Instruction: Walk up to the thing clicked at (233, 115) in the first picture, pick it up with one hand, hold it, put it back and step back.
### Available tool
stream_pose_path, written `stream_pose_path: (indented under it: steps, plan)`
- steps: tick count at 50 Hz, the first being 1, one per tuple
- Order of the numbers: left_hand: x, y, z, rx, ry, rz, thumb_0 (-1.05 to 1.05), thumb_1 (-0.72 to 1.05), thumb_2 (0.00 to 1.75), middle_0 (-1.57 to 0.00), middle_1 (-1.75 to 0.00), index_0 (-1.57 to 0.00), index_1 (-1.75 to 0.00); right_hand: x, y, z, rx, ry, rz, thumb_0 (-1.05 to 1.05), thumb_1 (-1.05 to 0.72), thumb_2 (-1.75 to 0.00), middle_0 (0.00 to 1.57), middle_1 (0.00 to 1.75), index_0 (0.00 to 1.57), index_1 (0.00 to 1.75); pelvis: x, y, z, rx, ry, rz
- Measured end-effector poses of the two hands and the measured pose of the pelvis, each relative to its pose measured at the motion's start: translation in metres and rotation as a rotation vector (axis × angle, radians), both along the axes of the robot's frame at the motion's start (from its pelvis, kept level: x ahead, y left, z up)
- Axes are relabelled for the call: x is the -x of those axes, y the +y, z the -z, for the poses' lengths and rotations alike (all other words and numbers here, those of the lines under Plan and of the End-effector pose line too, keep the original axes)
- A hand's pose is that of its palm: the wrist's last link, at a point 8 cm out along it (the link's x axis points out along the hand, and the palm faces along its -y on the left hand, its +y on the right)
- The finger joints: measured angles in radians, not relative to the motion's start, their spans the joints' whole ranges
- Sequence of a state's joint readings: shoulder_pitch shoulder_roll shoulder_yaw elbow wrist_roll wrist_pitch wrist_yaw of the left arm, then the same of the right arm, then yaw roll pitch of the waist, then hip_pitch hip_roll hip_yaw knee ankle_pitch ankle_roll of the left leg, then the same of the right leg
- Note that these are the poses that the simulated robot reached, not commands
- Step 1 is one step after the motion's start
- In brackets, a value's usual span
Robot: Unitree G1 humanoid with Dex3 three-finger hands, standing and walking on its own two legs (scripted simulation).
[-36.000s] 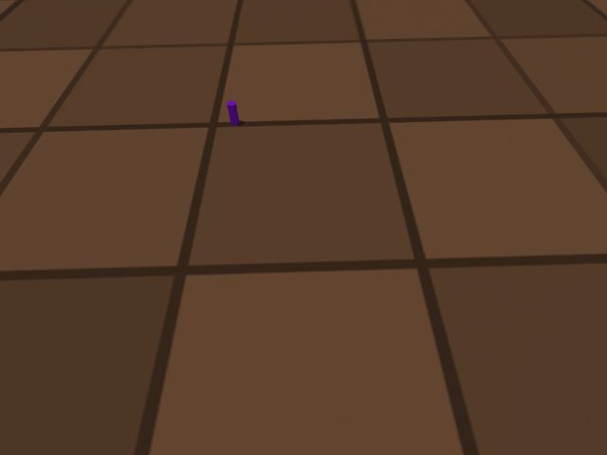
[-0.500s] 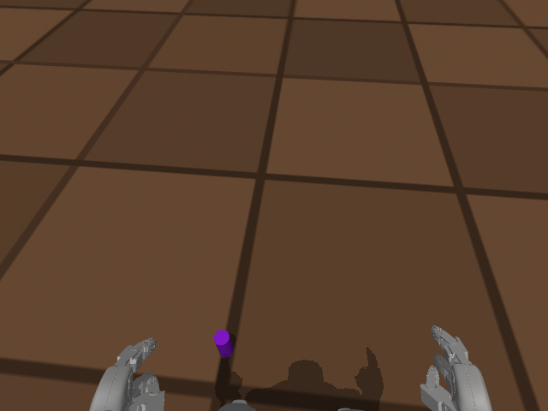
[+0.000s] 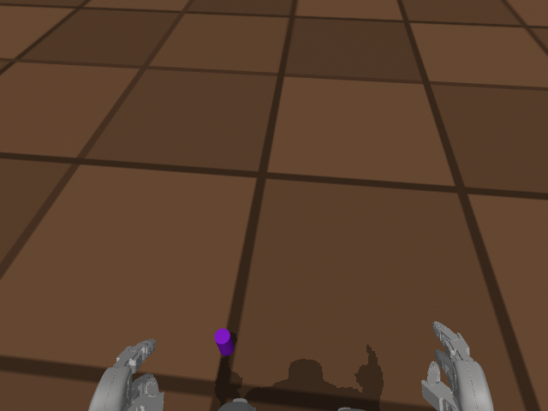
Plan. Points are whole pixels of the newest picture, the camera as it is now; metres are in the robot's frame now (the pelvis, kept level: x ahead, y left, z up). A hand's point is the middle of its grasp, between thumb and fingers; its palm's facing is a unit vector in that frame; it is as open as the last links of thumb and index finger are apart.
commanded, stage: home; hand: left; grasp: from above
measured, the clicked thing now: (224, 342) +0.43 +0.19 -0.65
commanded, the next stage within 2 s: stand in 0.78 s
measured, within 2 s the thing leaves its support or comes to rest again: neither
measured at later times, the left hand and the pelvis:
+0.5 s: hand (160, 396) +0.16 +0.18 -0.05, palm faces +0.05 -0.98 -0.19, open 7.4 cm; pelvis +0.00 +0.00 +0.00, yaw +0 degrees
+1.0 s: hand (152, 405) +0.16 +0.20 -0.08, palm faces +0.01 -0.95 -0.31, open 7.4 cm; pelvis -0.01 +0.00 +0.01, yaw +0 degrees
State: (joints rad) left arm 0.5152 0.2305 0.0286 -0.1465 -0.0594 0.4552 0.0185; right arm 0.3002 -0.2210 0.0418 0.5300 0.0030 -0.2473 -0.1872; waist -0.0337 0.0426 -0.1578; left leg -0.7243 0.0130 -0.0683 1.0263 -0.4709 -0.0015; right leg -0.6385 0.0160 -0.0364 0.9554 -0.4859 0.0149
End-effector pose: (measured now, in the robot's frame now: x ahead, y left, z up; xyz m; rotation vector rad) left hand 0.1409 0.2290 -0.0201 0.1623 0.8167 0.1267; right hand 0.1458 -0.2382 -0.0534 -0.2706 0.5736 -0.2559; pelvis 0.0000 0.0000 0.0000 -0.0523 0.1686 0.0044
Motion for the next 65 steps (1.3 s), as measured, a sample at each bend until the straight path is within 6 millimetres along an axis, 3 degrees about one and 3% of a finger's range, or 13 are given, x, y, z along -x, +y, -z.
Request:
stream_pose_path:
  steps: [14,44,48,57,65]
  plan:
    - [-0.007,-0.001,-0.001,0.0,-0.007,0.007,0.02,0.91,0.9,-0.2,-0.3,-0.2,-0.3,-0.003,-0.002,-0.001,0.005,0.002,0.009,0.01,-0.9,-0.9,0.21,0.3,0.21,0.3,-0.004,0.0,0.0,0.0,0.001,0.001]
    - [-0.004,-0.003,-0.001,-0.003,-0.007,0.003,0.02,0.91,0.9,-0.2,-0.3,-0.2,-0.3,-0.001,-0.004,0.001,-0.004,0.008,0.006,0.01,-0.9,-0.89,0.21,0.3,0.21,0.3,-0.001,-0.003,0.001,-0.003,0.003,0.001]
    - [-0.008,0.009,0.019,-0.096,-0.025,0.045,0.01,0.9,0.9,-0.2,-0.3,-0.21,-0.3,0.004,-0.011,0.017,0.045,0.227,-0.12,0.01,-0.9,-0.9,0.21,0.3,0.21,0.29,0.005,-0.004,-0.008,-0.033,-0.083,0.006]
    - [0.031,0.044,0.047,-0.139,0.17,-0.016,0.01,0.91,0.9,-0.2,-0.3,-0.21,-0.3,0.039,-0.036,0.017,0.005,0.45,-0.053,0.01,-0.9,-0.9,0.21,0.3,0.21,0.3,0.003,-0.001,-0.029,-0.052,-0.161,0.01]
    - [0.071,0.055,0.055,-0.116,0.311,-0.073,0.01,0.91,0.9,-0.2,-0.3,-0.2,-0.3,0.066,-0.034,0.012,-0.009,0.543,0.011,0.01,-0.9,-0.9,0.21,0.3,0.2,0.3,0.002,0.007,-0.043,-0.042,-0.207,0.009]
